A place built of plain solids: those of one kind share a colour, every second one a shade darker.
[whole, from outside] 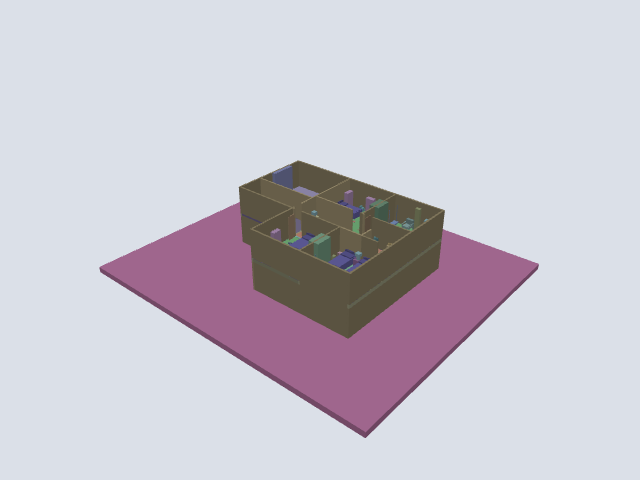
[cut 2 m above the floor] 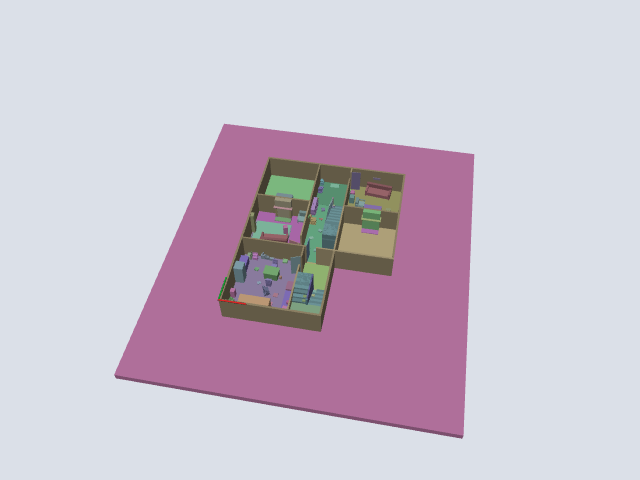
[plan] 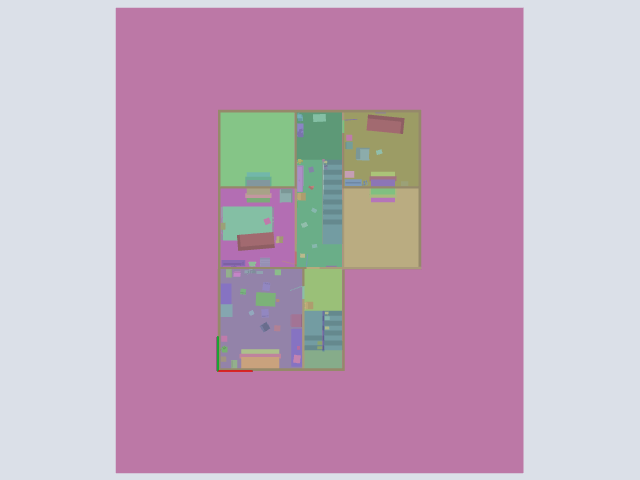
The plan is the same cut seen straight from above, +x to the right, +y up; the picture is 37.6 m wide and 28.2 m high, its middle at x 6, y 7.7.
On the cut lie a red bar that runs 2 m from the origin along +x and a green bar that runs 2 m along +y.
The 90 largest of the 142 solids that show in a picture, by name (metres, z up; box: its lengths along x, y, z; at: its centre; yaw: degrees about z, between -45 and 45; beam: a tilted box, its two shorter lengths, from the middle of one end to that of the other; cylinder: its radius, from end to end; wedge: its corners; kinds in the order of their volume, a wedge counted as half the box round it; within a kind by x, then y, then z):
{
 "under_1": {"box": [23.95, 27.35, 0.5], "at": [5.97, 7.67, -0.33]},
 "stair_1": {"box": [1.05, 2.32, 1.85], "at": [5.62, 2.38, 0.62]},
 "stair_2": {"box": [1.05, 2.03, 2.0], "at": [5.62, 2.52, 0.7]},
 "stair_3": {"box": [1.05, 1.74, 2.16], "at": [5.62, 2.67, 0.78]},
 "stair_4": {"box": [1.05, 1.45, 2.31], "at": [5.62, 2.81, 0.86]},
 "stair_5": {"box": [1.05, 1.16, 2.47], "at": [5.62, 2.96, 0.94]},
 "stair_6": {"box": [1.05, 0.87, 2.62], "at": [5.62, 3.1, 1.01]},
 "stair_7": {"box": [1.13, 0.87, 2.62], "at": [6.74, 7.89, 1.01]},
 "stair_8": {"box": [1.13, 1.17, 2.47], "at": [6.74, 8.04, 0.94]},
 "stair_9": {"box": [1.13, 1.46, 2.31], "at": [6.74, 8.18, 0.86]},
 "stair_10": {"box": [1.13, 1.75, 2.16], "at": [6.74, 8.33, 0.78]},
 "stair_11": {"box": [1.13, 2.04, 2.0], "at": [6.74, 8.47, 0.7]},
 "stair_12": {"box": [1.13, 2.33, 1.85], "at": [6.74, 8.62, 0.62]},
 "stair_13": {"box": [1.13, 2.62, 1.7], "at": [6.74, 8.77, 0.55]},
 "stair_14": {"box": [1.13, 2.92, 1.54], "at": [6.74, 8.91, 0.47]},
 "stair_15": {"box": [1.13, 3.21, 1.39], "at": [6.74, 9.06, 0.39]},
 "stair_16": {"box": [1.13, 3.5, 1.23], "at": [6.74, 9.2, 0.32]},
 "stair_17": {"box": [1.13, 3.79, 1.07], "at": [6.74, 9.35, 0.24]},
 "stair_18": {"box": [1.13, 4.08, 0.92], "at": [6.74, 9.49, 0.16]},
 "stair_19": {"box": [1.13, 4.37, 0.77], "at": [6.74, 9.64, 0.08]},
 "stair_20": {"box": [1.13, 4.67, 0.61], "at": [6.74, 9.79, 0.01]},
 "stair_21": {"box": [1.13, 4.96, 0.46], "at": [6.74, 9.93, -0.07]},
 "stair_22": {"box": [1.05, 0.29, 1.54], "at": [6.78, 1.36, 0.47]},
 "stair_23": {"box": [1.05, 0.58, 1.39], "at": [6.78, 1.51, 0.39]},
 "stair_24": {"box": [1.05, 0.87, 1.23], "at": [6.78, 1.65, 0.32]},
 "stair_25": {"box": [1.05, 1.16, 1.07], "at": [6.78, 1.8, 0.24]},
 "stair_26": {"box": [1.05, 1.45, 0.92], "at": [6.78, 1.94, 0.16]},
 "stair_27": {"box": [1.05, 1.74, 0.77], "at": [6.78, 2.09, 0.08]},
 "stair_28": {"box": [1.05, 2.03, 0.61], "at": [6.78, 2.23, 0.01]},
 "stair_29": {"box": [1.05, 2.32, 0.46], "at": [6.78, 2.38, -0.07]},
 "wall_1": {"box": [0.16, 5.83, 5.58], "at": [0.08, 3.08, 2.49]},
 "wall_2": {"box": [0.16, 4.61, 5.58], "at": [0.08, 8.43, 2.49]},
 "wall_3": {"box": [0.16, 4.33, 5.58], "at": [0.08, 13.03, 2.49]},
 "wall_4": {"box": [4.64, 0.13, 5.58], "at": [2.32, 10.79, 2.49]},
 "wall_5": {"box": [5.21, 0.13, 2.79], "at": [2.6, 6.05, 1.09]},
 "wall_6": {"box": [6.39, 0.13, 2.49], "at": [3.19, 6.05, 4.04]},
 "wall_7": {"box": [7.46, 0.16, 5.58], "at": [3.73, 0.08, 2.49]},
 "wall_8": {"box": [0.13, 3.7, 2.49], "at": [4.58, 7.97, 4.04]},
 "wall_9": {"box": [0.13, 3.7, 2.79], "at": [4.58, 8.88, 1.09]},
 "wall_10": {"box": [0.13, 4.33, 2.79], "at": [4.58, 13.03, 1.09]},
 "wall_11": {"box": [0.13, 3.42, 2.49], "at": [4.58, 13.48, 4.04]},
 "wall_12": {"box": [0.13, 4.07, 2.79], "at": [5.03, 2.19, 1.09]},
 "wall_13": {"box": [0.13, 5.83, 2.49], "at": [5.03, 3.08, 4.04]},
 "wall_14": {"box": [11.95, 0.16, 5.58], "at": [5.97, 15.27, 2.49]},
 "wall_15": {"box": [0.13, 4.61, 2.79], "at": [7.37, 8.43, 1.09]},
 "wall_16": {"box": [0.13, 3.7, 2.49], "at": [7.37, 8.88, 4.04]},
 "wall_17": {"box": [0.13, 1.87, 2.49], "at": [7.37, 11.79, 4.04]},
 "wall_18": {"box": [0.13, 3.12, 2.79], "at": [7.37, 12.42, 1.09]},
 "wall_19": {"box": [0.13, 1.42, 2.49], "at": [7.37, 13.57, 4.04]},
 "wall_20": {"box": [0.16, 5.8, 5.58], "at": [7.38, 3.06, 2.49]},
 "wall_21": {"box": [5.99, 0.13, 2.79], "at": [8.96, 6.05, 1.09]},
 "wall_22": {"box": [4.8, 0.13, 2.49], "at": [9.55, 6.05, 4.04]},
 "wall_23": {"box": [4.65, 0.031, 5.58], "at": [9.62, 5.97, 2.49]},
 "wall_24": {"box": [4.65, 0.13, 5.58], "at": [9.62, 10.79, 2.49]},
 "wall_25": {"box": [0.16, 4.61, 5.58], "at": [11.87, 8.43, 2.49]},
 "wall_26": {"box": [0.16, 4.33, 5.58], "at": [11.87, 13.03, 2.49]},
 "floor_kitchen_1": {"box": [4.8, 5.83, 0.5], "at": [2.56, 3.08, -0.25]},
 "floor_landlord_chamber_1": {"box": [4.36, 4.61, 0.5], "at": [9.61, 8.43, -0.25]},
 "floor_keeping_room_1": {"box": [4.35, 4.61, 0.5], "at": [2.33, 8.43, -0.25]},
 "floor_parlour_1": {"box": [4.36, 4.33, 0.5], "at": [9.61, 13.03, -0.25]},
 "floor_taproom_1": {"box": [4.35, 4.33, 0.5], "at": [2.33, 13.03, -0.25]},
 "floor_hall_1": {"box": [1.53, 4.96, 0.5], "at": [5.41, 9.93, -0.25]},
 "floor_hall_2": {"box": [2.66, 1.33, 0.5], "at": [5.97, 6.79, -0.25]},
 "floor_hall_3": {"box": [2.66, 2.78, 0.5], "at": [5.97, 13.8, -0.25]},
 "upper_floor_chamber_1": {"box": [4.35, 4.61, 0.16], "at": [2.33, 8.43, 2.71]},
 "upper_floor_chamber_2": {"box": [4.36, 4.61, 0.16], "at": [9.61, 8.43, 2.71]},
 "fixture_breast_chamber_1": {"box": [1.36, 0.4, 2.54], "at": [2.38, 10.53, 4.01]},
 "fixture_breast_chamber_2": {"box": [1.36, 0.37, 2.54], "at": [2.38, 11.04, 4.01]},
 "fixture_breast_chamber_3": {"box": [1.41, 0.35, 2.54], "at": [9.7, 10.55, 4.01]},
 "fixture_breast_chamber_4": {"box": [1.41, 0.41, 2.54], "at": [9.7, 11.07, 4.01]},
 "upper_floor_chamber_ell_1": {"box": [4.8, 5.83, 0.16], "at": [2.56, 3.08, 2.71]},
 "stair_landing_1": {"box": [2.21, 1.06, 1.7], "at": [6.2, 0.69, 0.55]},
 "fixture_breast_kitchen_1": {"box": [2.25, 0.67, 2.54], "at": [2.49, 0.5, 1.22]},
 "child_bed_1": {"box": [1.06, 2.06, 0.4], "at": [1.56, 7.13, 3.17]},
 "child_bed_2": {"box": [2.06, 1.06, 0.4], "at": [8.44, 8.03, 3.17]},
 "child_bed_3": {"box": [2.06, 1.06, 0.4], "at": [8.44, 11.89, 3.17]},
 "child_bed_4": {"box": [2.06, 1.06, 0.4], "at": [8.44, 13.59, 3.17]},
 "floor_back_hall_1": {"box": [2.21, 2.45, 0.5], "at": [6.2, 4.76, -0.25]},
 "fixture_breast_chamber_ell_1": {"box": [2.25, 0.32, 2.54], "at": [2.49, 0.32, 4.01]},
 "fixture_breast_parlour_1": {"box": [1.41, 0.4, 2.54], "at": [9.7, 11.06, 1.22]},
 "sofa_1": {"box": [2.16, 0.93, 0.34], "at": [2.23, 7.62, 0.28], "yaw": 4.8},
 "sofa_2": {"box": [2.16, 0.93, 0.34], "at": [9.85, 14.49, 0.28], "yaw": -5.7},
 "fixture_breast_keeping_room_1": {"box": [1.36, 0.38, 2.54], "at": [2.38, 10.54, 1.22]},
 "fixture_breast_taproom_1": {"box": [1.36, 0.37, 2.54], "at": [2.38, 11.05, 1.22]},
 "fixture_breast_landlord_chamber_1": {"box": [1.41, 0.36, 2.54], "at": [9.7, 10.55, 1.22]},
 "fridge_1": {"box": [0.7, 0.75, 1.72], "at": [0.52, 3.55, 0.86]},
 "upper_floor_back_landing_1": {"box": [2.21, 2.13, 0.16], "at": [6.2, 4.92, 2.71]},
 "wall_band_1": {"box": [11.95, 0.16, 0.31], "at": [5.97, 15.27, 2.63]},
 "kitchen_table_1": {"box": [1.06, 0.71, 0.72], "at": [2.81, 4.21, 0.36], "yaw": -2.7},
 "rug_1": {"box": [2.9, 2.0, 0.08], "at": [1.74, 8.67, -0.03], "yaw": 0.1}
}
